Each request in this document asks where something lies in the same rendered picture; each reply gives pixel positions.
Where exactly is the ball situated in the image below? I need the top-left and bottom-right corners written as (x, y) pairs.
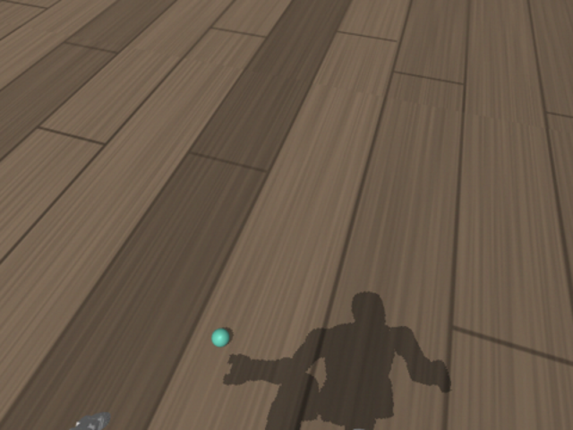
top-left (211, 328), bottom-right (229, 347)

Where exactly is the left robot hand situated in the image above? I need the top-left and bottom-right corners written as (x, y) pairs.
top-left (69, 412), bottom-right (111, 430)

